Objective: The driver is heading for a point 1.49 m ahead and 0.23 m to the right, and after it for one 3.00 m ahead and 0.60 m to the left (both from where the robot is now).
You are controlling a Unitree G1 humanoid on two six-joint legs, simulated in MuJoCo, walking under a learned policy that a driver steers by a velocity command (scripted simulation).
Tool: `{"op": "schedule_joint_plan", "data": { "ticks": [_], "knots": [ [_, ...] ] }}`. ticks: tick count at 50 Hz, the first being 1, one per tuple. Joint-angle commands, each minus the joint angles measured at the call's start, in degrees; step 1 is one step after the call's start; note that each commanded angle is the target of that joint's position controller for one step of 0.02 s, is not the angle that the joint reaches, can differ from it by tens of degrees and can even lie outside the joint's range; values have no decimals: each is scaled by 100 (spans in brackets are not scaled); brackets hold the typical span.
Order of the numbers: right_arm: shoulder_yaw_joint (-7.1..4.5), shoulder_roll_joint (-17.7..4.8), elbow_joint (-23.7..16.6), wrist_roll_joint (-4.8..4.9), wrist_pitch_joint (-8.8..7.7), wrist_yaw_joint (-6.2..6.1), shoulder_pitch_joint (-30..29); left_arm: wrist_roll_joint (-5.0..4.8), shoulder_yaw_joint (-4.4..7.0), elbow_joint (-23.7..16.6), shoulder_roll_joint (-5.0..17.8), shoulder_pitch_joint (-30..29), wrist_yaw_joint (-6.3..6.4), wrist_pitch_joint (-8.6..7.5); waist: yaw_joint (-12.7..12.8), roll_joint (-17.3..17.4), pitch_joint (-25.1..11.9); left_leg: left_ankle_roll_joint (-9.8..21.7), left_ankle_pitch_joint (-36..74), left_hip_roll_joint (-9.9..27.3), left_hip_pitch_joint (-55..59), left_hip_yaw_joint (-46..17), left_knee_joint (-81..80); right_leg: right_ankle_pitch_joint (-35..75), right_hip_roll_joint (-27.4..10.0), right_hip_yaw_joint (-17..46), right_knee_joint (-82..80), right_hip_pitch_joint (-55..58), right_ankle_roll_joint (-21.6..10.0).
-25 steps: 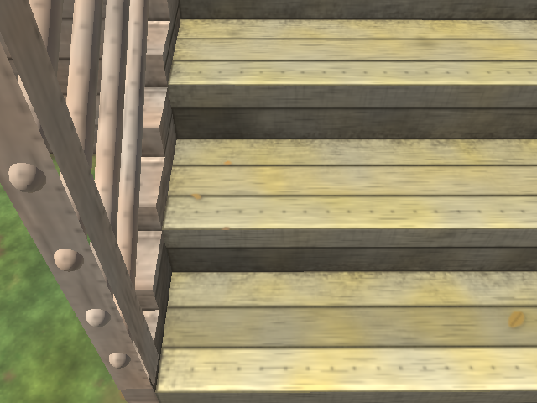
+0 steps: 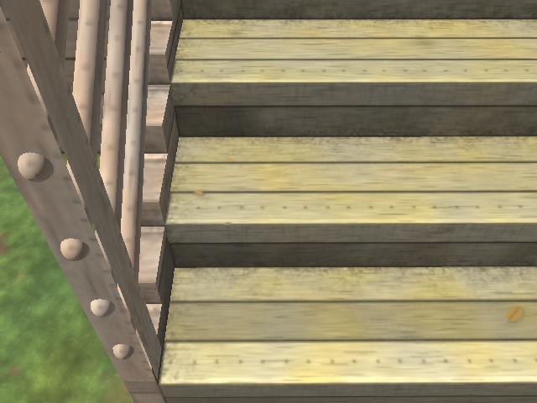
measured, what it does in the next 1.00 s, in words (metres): shifts its weight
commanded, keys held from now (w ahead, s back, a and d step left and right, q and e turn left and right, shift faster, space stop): no key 0.14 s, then w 0.86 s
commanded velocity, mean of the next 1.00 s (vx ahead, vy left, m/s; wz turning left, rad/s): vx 0.14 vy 0.00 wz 0.00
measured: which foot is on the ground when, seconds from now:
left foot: down 0.00-1.00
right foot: down 0.00-1.00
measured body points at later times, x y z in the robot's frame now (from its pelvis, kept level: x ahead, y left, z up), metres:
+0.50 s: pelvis +0.02 -0.01 -0.01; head +0.03 -0.01 +0.44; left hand +0.01 +0.22 -0.17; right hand +0.01 -0.23 -0.17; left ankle -0.02 +0.11 -0.74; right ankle -0.02 -0.13 -0.74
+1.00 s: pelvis +0.06 -0.01 -0.02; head +0.06 -0.01 +0.43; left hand +0.08 +0.22 -0.18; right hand +0.06 -0.24 -0.18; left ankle -0.02 +0.11 -0.74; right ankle -0.02 -0.13 -0.74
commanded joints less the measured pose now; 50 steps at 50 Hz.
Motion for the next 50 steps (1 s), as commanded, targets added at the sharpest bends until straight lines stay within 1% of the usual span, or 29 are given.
{"op": "schedule_joint_plan", "data": {
  "ticks": [1,7,8,9,12,14,15,16,17,18,19,20,22,25,33,39,44,49,50],
  "knots": [
    [-75,-531,-83,0,-34,-17,270,-1,79,-92,512,257,12,-44,-3,10,125,147,946,140,-91,-133,-458,909,-43,6,-421,-222,-164],
    [-73,-506,-86,0,-34,-21,313,-2,83,-85,488,301,10,-52,-3,10,124,146,830,148,-142,-139,-472,815,-48,15,-439,-267,-172],
    [-58,-446,-44,-11,-30,-25,387,8,68,-39,425,382,14,-49,-3,16,14,148,507,114,-96,-105,-513,498,-9,-27,-467,-219,-173],
    [-55,-429,-24,-9,-20,-34,410,6,66,-8,397,421,21,-41,-1,30,55,163,64,66,-140,-81,-544,61,51,-71,-475,-255,-181],
    [-112,-558,-72,41,-24,-84,379,-28,104,-48,456,385,58,-55,-3,115,376,363,-1474,25,-513,-154,-548,-1283,182,-130,-293,-606,-321],
    [-124,-541,-124,61,-88,-86,397,-46,109,-97,430,394,58,-119,-7,155,610,504,-1933,123,-707,-310,-570,-1641,140,-48,-211,-853,-438],
    [-33,-327,-200,8,-139,-81,164,0,36,-130,249,274,49,-160,28,136,952,401,-580,210,-876,-356,-610,-251,37,34,-328,-908,-343],
    [-29,-301,-150,-38,-173,-57,315,42,47,-82,292,414,29,-187,12,43,666,307,279,90,-646,-180,-393,509,41,12,-251,-658,-301],
    [-33,-324,-90,-37,-188,-33,503,28,67,-39,378,547,7,-201,-14,-91,368,227,804,30,-377,-65,-219,944,43,-6,-159,-472,-284],
    [-45,-400,-65,-12,-183,-20,583,-3,78,-37,423,600,-7,-199,-18,-105,132,197,968,4,-200,-20,-113,1046,64,-37,-82,-332,-282],
    [-46,-426,-56,20,-163,-15,601,-29,75,-38,413,620,-17,-184,-14,-83,11,213,833,-32,-126,13,-44,871,93,-57,-32,-262,-299],
    [-42,-426,-68,40,-148,-18,571,-45,73,-58,411,593,-24,-177,-12,-71,3,238,700,-55,-115,26,6,733,108,-51,-10,-268,-328],
    [-27,-362,-69,37,-129,-15,568,-46,65,-73,376,592,-35,-171,-12,-62,109,287,521,-90,-189,50,78,582,120,-31,24,-321,-401],
    [-23,-340,-69,39,-148,0,580,-48,73,-96,382,611,-46,-176,-8,-78,206,316,556,-115,-252,81,214,666,118,-5,124,-348,-468],
    [-36,-355,-52,76,-208,57,651,-65,77,-169,330,604,-86,-213,-15,40,114,403,1517,-70,-15,11,539,1462,208,-106,597,-287,-470],
    [-60,-397,-49,96,-219,80,651,-73,77,-203,311,523,-108,-206,-22,75,89,480,1999,6,146,-108,631,1702,263,-142,795,-236,-424],
    [-58,-368,-71,97,-222,77,541,-83,98,-200,359,501,-121,-185,27,-25,111,388,1917,-84,23,28,753,2023,213,-43,723,12,-482],
    [-42,-329,-72,81,-205,62,468,-91,138,-207,443,452,-139,-186,42,-129,133,265,1557,-168,-75,140,833,2355,51,172,600,179,-628],
    [-42,-294,-87,97,-256,68,426,-93,150,-301,558,250,-124,-177,-8,-134,157,254,1581,-123,-44,87,742,2523,53,232,549,98,-661]
  ]
}}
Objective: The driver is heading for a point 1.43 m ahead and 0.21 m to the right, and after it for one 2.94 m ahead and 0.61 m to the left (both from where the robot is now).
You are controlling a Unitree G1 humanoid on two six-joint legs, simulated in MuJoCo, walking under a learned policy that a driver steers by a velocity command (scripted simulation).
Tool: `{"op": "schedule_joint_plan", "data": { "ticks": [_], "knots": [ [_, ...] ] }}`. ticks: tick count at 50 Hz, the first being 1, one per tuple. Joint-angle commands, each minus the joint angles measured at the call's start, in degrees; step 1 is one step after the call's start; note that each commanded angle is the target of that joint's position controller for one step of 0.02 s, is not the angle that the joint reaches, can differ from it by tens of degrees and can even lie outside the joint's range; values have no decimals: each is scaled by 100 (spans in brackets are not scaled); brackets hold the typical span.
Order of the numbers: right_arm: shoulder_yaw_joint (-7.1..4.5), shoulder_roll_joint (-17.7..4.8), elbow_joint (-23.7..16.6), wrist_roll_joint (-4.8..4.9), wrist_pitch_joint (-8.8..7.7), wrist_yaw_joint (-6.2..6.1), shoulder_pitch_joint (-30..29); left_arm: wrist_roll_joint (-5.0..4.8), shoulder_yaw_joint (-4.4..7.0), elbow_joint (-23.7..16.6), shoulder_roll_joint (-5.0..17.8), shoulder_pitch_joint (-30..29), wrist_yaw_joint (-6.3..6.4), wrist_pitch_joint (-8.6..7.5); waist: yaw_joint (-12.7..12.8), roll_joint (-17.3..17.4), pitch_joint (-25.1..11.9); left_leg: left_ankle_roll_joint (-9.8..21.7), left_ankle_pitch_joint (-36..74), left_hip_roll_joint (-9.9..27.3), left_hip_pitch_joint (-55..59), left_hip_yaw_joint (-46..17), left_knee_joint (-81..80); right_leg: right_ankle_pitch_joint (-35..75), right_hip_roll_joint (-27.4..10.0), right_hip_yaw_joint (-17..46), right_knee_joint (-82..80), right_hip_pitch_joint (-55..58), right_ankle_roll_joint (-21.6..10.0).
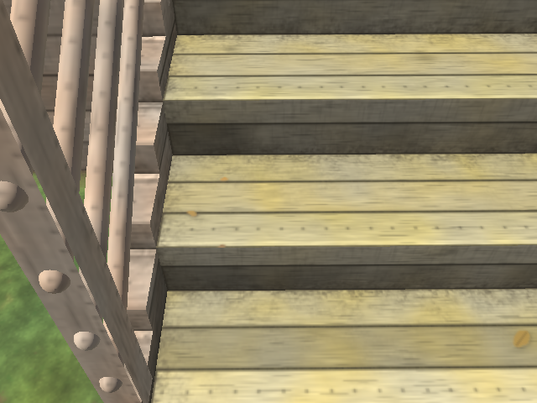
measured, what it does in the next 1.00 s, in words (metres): stands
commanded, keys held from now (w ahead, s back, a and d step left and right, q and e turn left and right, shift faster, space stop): w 1.00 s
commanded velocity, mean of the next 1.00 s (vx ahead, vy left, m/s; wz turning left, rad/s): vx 0.20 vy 0.01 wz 0.00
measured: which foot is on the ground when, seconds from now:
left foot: down 0.00-1.00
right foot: down 0.00-1.00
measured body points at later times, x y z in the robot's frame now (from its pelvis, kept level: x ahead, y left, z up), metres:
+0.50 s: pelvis +0.00 +0.00 +0.01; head +0.00 +0.00 +0.46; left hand +0.02 +0.23 -0.14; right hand -0.01 -0.23 -0.15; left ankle -0.07 +0.12 -0.72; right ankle -0.07 -0.12 -0.72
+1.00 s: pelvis -0.01 +0.00 +0.02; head +0.00 +0.00 +0.47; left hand -0.01 +0.23 -0.14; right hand -0.01 -0.23 -0.14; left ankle -0.07 +0.12 -0.72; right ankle -0.07 -0.12 -0.72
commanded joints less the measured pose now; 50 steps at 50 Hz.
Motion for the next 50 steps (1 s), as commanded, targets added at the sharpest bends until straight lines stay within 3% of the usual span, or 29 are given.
{"op": "schedule_joint_plan", "data": {
  "ticks": [1,6,7,8,9,10,11,14,15,16,17,18,19,20,23,27,28,29,30,32,35,41,42,43,44,46,50],
  "knots": [
    [-66,-441,-70,11,-90,-2,277,6,111,-200,657,68,30,-15,-39,-110,169,283,2763,-162,-120,122,-401,3646,-65,169,-494,-78,-508],
    [-124,-545,23,24,-100,26,405,24,73,-263,537,-58,61,23,-95,166,89,501,3282,86,294,-239,-661,2807,152,-92,-321,-357,-271],
    [-149,-590,213,114,-4,-40,379,86,44,-413,483,-57,-7,-43,207,500,93,427,2927,-178,10,26,-494,3061,-44,81,-566,-77,-349],
    [-145,-517,146,80,68,-110,169,43,109,-370,770,110,-50,-96,326,192,187,238,2461,-324,-462,188,-257,3658,-320,496,-777,274,-535],
    [-59,-225,-148,-92,-27,-65,37,-73,133,-95,839,219,7,-33,-12,-682,84,223,2382,-132,-315,105,-470,3448,-200,346,-657,214,-585],
    [-111,-476,-115,-47,-91,-11,59,-21,96,-150,620,96,47,15,13,-539,101,276,2543,-122,-166,49,-605,3205,-57,171,-586,80,-486],
    [-151,-612,-71,17,-131,32,122,36,84,-210,567,-27,78,49,-31,-309,125,355,2787,-70,-28,-30,-688,2923,74,0,-493,-82,-361],
    [-168,-573,108,12,-130,64,472,28,66,-351,593,-300,111,31,-165,445,163,661,3248,284,414,-584,-909,2249,170,-118,-242,-636,-196],
    [-106,-536,198,-266,-102,-121,807,354,32,-249,486,37,152,71,-91,632,411,799,3846,888,428,-1058,-1214,1865,-169,-81,-209,-687,-260],
    [-70,-445,359,-142,42,-257,610,412,-19,-436,309,52,92,1,334,938,431,625,3873,471,-97,-509,-1023,2083,-452,104,-726,-89,-332],
    [-74,-448,141,-160,80,-292,282,336,53,-331,660,183,76,-41,301,281,480,456,3666,297,-145,-294,-793,2997,-485,341,-941,82,-393],
    [-46,-410,-130,-239,25,-229,154,181,98,-102,815,241,127,20,46,-495,340,419,3414,388,23,-270,-917,3339,-383,301,-930,134,-395],
    [-105,-654,-137,-191,22,-191,209,172,63,-59,613,379,133,52,48,-394,155,437,3068,293,154,-218,-939,3245,-390,235,-866,354,-351],
    [-114,-674,-116,-135,15,-166,271,183,54,-84,563,331,129,78,43,-321,145,446,2865,251,166,-217,-994,3095,-380,206,-884,395,-339],
    [-72,-449,-75,-152,41,-137,360,204,66,-166,629,245,127,90,12,-53,346,423,2674,232,258,-209,-1050,2791,-390,224,-1063,189,-397],
    [-70,-512,-114,-150,58,-146,407,201,58,-158,565,314,122,83,-14,-44,399,414,2767,275,341,-210,-1113,2782,-371,207,-1139,166,-385],
    [-171,-765,98,-90,164,-194,511,305,115,-342,728,417,108,21,296,385,456,274,2447,-14,-166,32,-808,3416,-872,715,-1286,548,-528],
    [7,-185,-214,-188,98,-155,341,164,98,-45,753,545,124,69,-40,-572,291,307,2294,206,246,-17,-1007,3270,-640,534,-1341,353,-528],
    [-19,-344,-187,-182,67,-140,405,162,69,-93,568,427,129,98,-62,-471,399,352,2374,224,303,-88,-1156,3062,-511,364,-1272,257,-449],
    [-74,-599,-148,-130,39,-134,484,208,50,-161,466,371,136,118,-53,-65,433,432,2859,327,503,-271,-1254,2696,-336,131,-1124,71,-334],
    [-64,-545,-128,-135,74,-151,560,194,37,-166,479,475,133,94,-47,225,435,493,3209,460,668,-399,-1295,2413,-269,42,-1092,-64,-290],
    [-53,-533,-214,-124,92,-167,447,191,28,-139,479,616,126,90,18,-25,498,424,2974,339,412,-230,-1277,2783,-353,154,-1239,202,-306],
    [-141,-740,18,-56,188,-218,577,300,79,-347,633,635,105,32,301,367,545,289,2604,30,-77,9,-1034,3403,-819,595,-1371,588,-430],
    [21,-221,-297,-163,121,-174,374,156,68,-52,660,773,131,82,0,-539,408,307,2516,265,311,-69,-1216,3306,-583,427,-1404,381,-433],
    [-13,-391,-274,-153,89,-155,419,157,40,-95,487,655,143,109,-19,-455,490,345,2583,273,339,-125,-1313,3131,-478,286,-1354,318,-367],
    [-55,-585,-236,-112,56,-144,473,197,35,-165,433,563,155,126,-10,-153,485,393,2953,337,470,-231,-1364,2873,-378,144,-1286,216,-295],
    [-36,-508,-227,-123,73,-162,487,175,43,-180,479,578,147,99,0,68,457,388,3162,391,544,-258,-1388,2771,-358,111,-1329,204,-281]
  ]
}}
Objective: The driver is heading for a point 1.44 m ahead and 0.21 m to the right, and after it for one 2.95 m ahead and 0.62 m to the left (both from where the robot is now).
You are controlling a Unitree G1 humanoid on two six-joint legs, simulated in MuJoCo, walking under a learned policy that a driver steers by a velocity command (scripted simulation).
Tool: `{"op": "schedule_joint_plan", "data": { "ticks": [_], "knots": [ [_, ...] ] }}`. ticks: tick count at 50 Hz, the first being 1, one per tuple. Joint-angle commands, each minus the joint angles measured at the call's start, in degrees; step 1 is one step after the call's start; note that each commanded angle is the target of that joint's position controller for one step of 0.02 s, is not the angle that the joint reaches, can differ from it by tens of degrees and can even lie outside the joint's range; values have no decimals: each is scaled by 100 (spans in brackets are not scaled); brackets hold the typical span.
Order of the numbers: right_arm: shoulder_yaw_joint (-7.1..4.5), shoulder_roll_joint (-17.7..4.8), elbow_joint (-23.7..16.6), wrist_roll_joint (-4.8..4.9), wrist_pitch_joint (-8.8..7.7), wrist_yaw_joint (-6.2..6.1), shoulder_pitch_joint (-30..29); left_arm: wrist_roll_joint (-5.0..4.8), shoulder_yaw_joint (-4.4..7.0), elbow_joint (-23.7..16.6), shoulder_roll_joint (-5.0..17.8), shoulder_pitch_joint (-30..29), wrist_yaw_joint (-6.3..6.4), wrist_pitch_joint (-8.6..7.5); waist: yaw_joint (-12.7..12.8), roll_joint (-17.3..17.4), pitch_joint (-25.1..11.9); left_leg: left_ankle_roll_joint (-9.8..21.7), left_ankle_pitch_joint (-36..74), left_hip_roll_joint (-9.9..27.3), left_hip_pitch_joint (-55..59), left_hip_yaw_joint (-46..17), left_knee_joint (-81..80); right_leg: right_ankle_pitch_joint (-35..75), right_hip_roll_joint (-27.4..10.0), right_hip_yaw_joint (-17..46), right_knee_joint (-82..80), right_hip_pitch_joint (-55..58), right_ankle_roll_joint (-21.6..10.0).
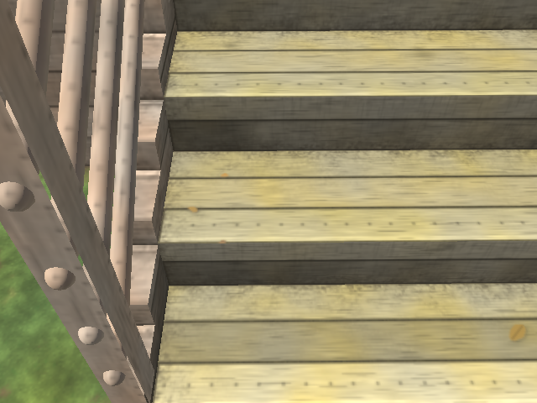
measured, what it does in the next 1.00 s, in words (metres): stands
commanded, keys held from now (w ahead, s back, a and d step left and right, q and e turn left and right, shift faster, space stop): w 1.00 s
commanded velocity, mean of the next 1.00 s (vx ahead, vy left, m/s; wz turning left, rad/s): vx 0.20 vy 0.00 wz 0.00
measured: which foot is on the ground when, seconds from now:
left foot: down 0.00-1.00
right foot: down 0.00-1.00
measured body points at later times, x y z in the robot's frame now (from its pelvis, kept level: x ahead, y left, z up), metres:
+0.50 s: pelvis -0.01 +0.00 +0.00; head +0.00 +0.00 +0.45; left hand +0.00 +0.23 -0.15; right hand -0.01 -0.23 -0.15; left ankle -0.06 +0.12 -0.74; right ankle -0.06 -0.12 -0.74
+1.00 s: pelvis -0.01 +0.00 +0.01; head +0.00 +0.00 +0.45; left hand +0.00 +0.23 -0.15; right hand -0.01 -0.23 -0.15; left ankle -0.06 +0.12 -0.74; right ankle -0.06 -0.12 -0.74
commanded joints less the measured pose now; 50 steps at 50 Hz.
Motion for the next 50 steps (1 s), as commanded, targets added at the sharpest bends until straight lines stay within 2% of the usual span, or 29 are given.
{"op": "schedule_joint_plan", "data": {
  "ticks": [1,6,7,8,9,10,11,14,29,30,31,32,33,34,37,50],
  "knots": [
    [-69,-505,-69,0,-20,-24,377,-8,77,-103,473,332,10,-38,-6,76,215,385,2477,399,-76,-270,-294,2165,-293,149,-316,-323,-321],
    [-63,-490,-84,6,-21,-27,344,-4,77,-101,476,327,7,-34,9,16,217,355,2345,373,-139,-227,-329,2256,-324,179,-384,-250,-324],
    [-205,-841,135,68,104,-71,434,121,178,-323,763,410,12,-88,354,553,292,221,1884,24,-816,42,30,2947,-882,713,-444,211,-501],
    [19,-105,-179,-41,27,-25,274,-37,107,14,641,497,21,-45,-40,-546,58,260,1785,336,-222,-111,-305,2701,-582,463,-511,-103,-482],
    [-24,-319,-141,-30,-10,-7,329,-42,81,-44,437,341,20,-15,-47,-432,228,313,1885,334,-198,-173,-399,2384,-399,260,-442,-231,-378],
    [-70,-523,-130,8,-33,-4,322,-3,79,-76,400,309,21,-6,-21,-209,255,362,2123,360,-149,-240,-413,2183,-321,156,-371,-297,-321],
    [-87,-586,-92,12,-47,0,378,8,77,-110,401,261,24,-4,-27,-80,222,386,2313,407,-46,-294,-409,2049,-290,120,-356,-384,-294],
    [-62,-475,-67,-3,-28,-15,397,-14,85,-119,486,282,12,-34,-17,145,214,390,2509,448,-2,-312,-405,1986,-285,109,-391,-403,-292],
    [-56,-466,-72,8,-28,-23,327,-9,70,-80,468,281,10,-42,4,-4,197,310,2258,397,-137,-209,-468,2248,-362,184,-540,-225,-301],
    [-214,-857,140,71,105,-64,417,125,191,-312,810,365,23,-92,349,573,280,191,1799,42,-852,64,-76,2926,-930,727,-544,240,-493],
    [26,-68,-160,-38,27,-20,282,-41,92,35,607,439,26,-54,-68,-556,3,230,1728,387,-168,-124,-473,2641,-611,444,-632,-120,-459],
    [-21,-297,-120,-28,-11,-3,321,-49,67,-22,392,289,22,-26,-56,-417,219,281,1842,374,-172,-181,-544,2301,-404,229,-565,-253,-343],
    [-69,-508,-110,10,-33,-2,301,-9,68,-48,372,279,22,-19,-21,-200,241,330,2085,394,-135,-238,-540,2122,-338,142,-502,-304,-290],
    [-84,-564,-74,11,-47,1,349,1,68,-77,384,238,25,-16,-25,-91,203,349,2264,436,-41,-279,-526,2016,-316,120,-498,-376,-267],
    [-56,-447,-48,-1,-33,-15,355,-20,80,-84,482,258,12,-45,-13,117,191,341,2433,456,-26,-274,-512,2032,-327,126,-536,-354,-273],
    [-58,-454,-39,11,-36,-22,297,-11,63,-45,456,251,10,-50,5,7,171,293,2278,425,-123,-210,-563,2224,-381,170,-617,-219,-272]
  ]
}}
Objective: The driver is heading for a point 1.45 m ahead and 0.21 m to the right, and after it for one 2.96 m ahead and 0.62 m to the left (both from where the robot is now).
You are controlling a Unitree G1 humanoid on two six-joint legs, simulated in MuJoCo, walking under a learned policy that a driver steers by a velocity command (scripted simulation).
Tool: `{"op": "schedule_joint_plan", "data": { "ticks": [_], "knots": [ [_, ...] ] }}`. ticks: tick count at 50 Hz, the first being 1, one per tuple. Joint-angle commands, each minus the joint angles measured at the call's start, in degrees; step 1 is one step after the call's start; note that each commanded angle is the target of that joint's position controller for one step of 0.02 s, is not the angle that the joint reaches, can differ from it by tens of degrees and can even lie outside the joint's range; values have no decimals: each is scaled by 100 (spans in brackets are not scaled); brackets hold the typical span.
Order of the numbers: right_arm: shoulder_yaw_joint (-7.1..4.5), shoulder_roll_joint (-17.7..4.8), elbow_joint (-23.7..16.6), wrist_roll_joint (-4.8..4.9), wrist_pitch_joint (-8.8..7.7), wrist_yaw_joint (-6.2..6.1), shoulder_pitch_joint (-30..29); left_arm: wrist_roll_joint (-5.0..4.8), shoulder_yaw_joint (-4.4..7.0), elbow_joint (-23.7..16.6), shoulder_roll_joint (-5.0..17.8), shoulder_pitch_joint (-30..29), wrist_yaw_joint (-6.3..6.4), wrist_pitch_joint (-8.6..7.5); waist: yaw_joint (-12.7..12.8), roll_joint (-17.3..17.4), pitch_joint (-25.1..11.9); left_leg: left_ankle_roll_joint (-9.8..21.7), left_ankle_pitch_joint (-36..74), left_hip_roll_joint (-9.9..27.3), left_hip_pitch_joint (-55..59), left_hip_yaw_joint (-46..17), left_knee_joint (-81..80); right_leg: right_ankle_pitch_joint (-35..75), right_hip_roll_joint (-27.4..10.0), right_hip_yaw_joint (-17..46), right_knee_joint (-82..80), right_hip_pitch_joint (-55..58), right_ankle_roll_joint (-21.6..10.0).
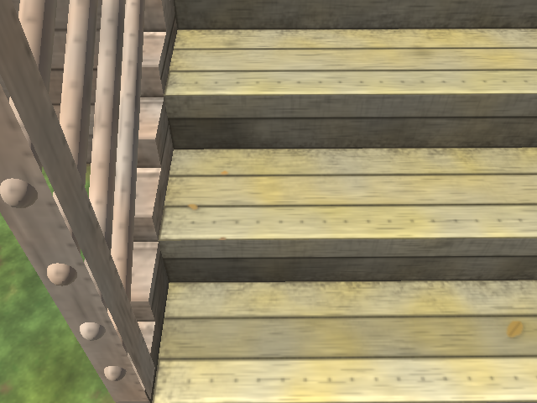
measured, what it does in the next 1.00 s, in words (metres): stands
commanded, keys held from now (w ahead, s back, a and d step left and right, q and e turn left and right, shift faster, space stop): w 1.00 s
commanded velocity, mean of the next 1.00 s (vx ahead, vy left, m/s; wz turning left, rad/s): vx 0.20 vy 0.01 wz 0.00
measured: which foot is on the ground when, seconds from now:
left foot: down 0.00-1.00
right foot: down 0.00-1.00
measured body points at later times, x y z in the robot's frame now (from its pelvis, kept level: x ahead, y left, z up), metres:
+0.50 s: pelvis +0.00 +0.00 +0.00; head +0.01 +0.00 +0.45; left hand +0.00 +0.23 -0.16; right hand +0.00 -0.23 -0.16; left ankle -0.06 +0.12 -0.74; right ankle -0.05 -0.12 -0.74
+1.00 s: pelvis +0.00 +0.00 +0.00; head +0.01 +0.00 +0.45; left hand +0.01 +0.23 -0.16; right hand +0.00 -0.23 -0.16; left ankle -0.06 +0.12 -0.74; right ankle -0.05 -0.12 -0.74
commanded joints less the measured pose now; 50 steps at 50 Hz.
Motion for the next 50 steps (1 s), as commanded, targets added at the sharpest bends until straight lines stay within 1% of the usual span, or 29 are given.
{"op": "schedule_joint_plan", "data": {
  "ticks": [1,4,5,6,7,8,9,10,11,12,15,31,32,33,34,35,36,37,38,39,42,50],
  "knots": [
    [-72,-489,-67,1,-28,-14,330,-1,71,-83,468,335,14,-31,3,7,190,311,2015,391,-146,-242,-243,1955,-372,208,-276,-247,-284],
    [-71,-486,-59,0,-29,-14,324,-2,71,-78,468,324,13,-34,2,4,185,302,2003,394,-147,-237,-254,1971,-377,211,-294,-239,-285],
    [-240,-902,144,68,109,-54,415,140,206,-322,851,392,32,-81,341,607,275,196,1553,33,-872,43,150,2666,-938,739,-255,218,-483],
    [9,-86,-145,-45,27,-9,302,-35,92,32,598,465,32,-44,-87,-545,-36,234,1504,401,-142,-172,-282,2355,-598,429,-344,-151,-437],
    [-41,-328,-104,-35,-10,6,323,-43,66,-25,371,329,26,-17,-53,-384,210,281,1626,377,-176,-225,-328,2001,-396,229,-290,-282,-316],
    [-88,-532,-98,2,-31,7,296,-2,67,-46,361,333,27,-10,-16,-183,226,327,1863,395,-142,-273,-314,1836,-347,163,-242,-324,-270],
    [-99,-580,-63,1,-45,10,340,7,69,-72,385,292,30,-6,-21,-94,190,343,2025,432,-54,-304,-293,1744,-332,150,-246,-389,-252],
    [-99,-561,-30,2,-34,3,346,17,58,-106,385,286,22,-20,2,16,210,344,2125,435,-47,-308,-277,1738,-347,161,-309,-413,-250],
    [-77,-480,-32,-6,-31,-2,348,-5,77,-88,466,298,18,-28,-8,82,206,334,2152,438,-45,-293,-278,1755,-343,158,-298,-389,-259],
    [-71,-467,-40,-10,-33,-7,344,-13,85,-83,495,303,15,-34,-11,101,178,328,2166,438,-55,-286,-276,1803,-351,167,-287,-344,-265],
    [-79,-513,-48,2,-32,-16,316,-4,73,-70,459,309,10,-38,-2,54,163,322,2108,423,-102,-261,-290,1883,-371,182,-292,-273,-262],
    [-73,-482,-18,3,-36,-14,284,-4,68,-43,469,277,12,-45,1,6,150,279,2028,421,-125,-228,-337,1999,-404,202,-375,-216,-263],
    [-252,-923,174,73,105,-52,368,144,215,-294,889,338,37,-89,337,630,249,184,1580,56,-869,58,84,2720,-960,721,-296,235,-469],
    [6,-79,-103,-42,21,-7,281,-39,87,66,591,411,34,-53,-101,-543,-96,220,1537,441,-103,-176,-381,2378,-605,392,-394,-133,-412],
    [-46,-329,-62,-32,-16,8,287,-46,60,7,353,282,27,-26,-51,-364,180,263,1667,408,-156,-226,-411,2010,-408,204,-351,-269,-288],
    [-91,-529,-60,5,-36,7,253,-4,62,-11,352,296,27,-19,-13,-175,194,307,1900,423,-122,-266,-391,1852,-370,151,-317,-308,-245],
    [-102,-575,-27,1,-50,10,296,4,66,-37,386,255,30,-16,-18,-100,159,320,2056,457,-35,-292,-366,1768,-357,145,-325,-370,-231],
    [-101,-556,5,3,-38,3,299,14,55,-72,391,248,22,-30,5,5,181,320,2145,456,-35,-292,-348,1769,-374,158,-390,-388,-230],
    [-78,-477,2,-5,-36,-2,302,-8,76,-55,475,257,17,-37,-6,70,176,309,2167,458,-36,-275,-349,1796,-372,157,-378,-359,-241],
    [-73,-467,-7,-8,-39,-6,300,-15,83,-51,504,261,15,-44,-10,91,146,304,2178,457,-44,-268,-347,1849,-381,165,-366,-312,-248],
    [-81,-514,-13,5,-39,-14,276,-6,71,-40,466,267,9,-47,-2,50,132,299,2124,444,-85,-248,-362,1921,-399,178,-367,-246,-244],
    [-76,-491,-3,6,-42,-12,265,-5,66,-26,476,262,12,-47,3,22,135,280,2079,439,-103,-232,-385,1978,-415,186,-403,-217,-242]
  ]
}}
Keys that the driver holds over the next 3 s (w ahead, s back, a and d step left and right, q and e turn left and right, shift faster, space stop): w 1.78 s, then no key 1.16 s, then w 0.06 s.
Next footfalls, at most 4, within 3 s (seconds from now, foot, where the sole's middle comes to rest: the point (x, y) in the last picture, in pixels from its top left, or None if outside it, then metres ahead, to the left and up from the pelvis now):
none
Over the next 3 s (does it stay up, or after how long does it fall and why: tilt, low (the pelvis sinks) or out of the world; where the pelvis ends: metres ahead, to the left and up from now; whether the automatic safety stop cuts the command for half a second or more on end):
stays up -0.06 0.00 0.00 its command is cut before an obstacle from the start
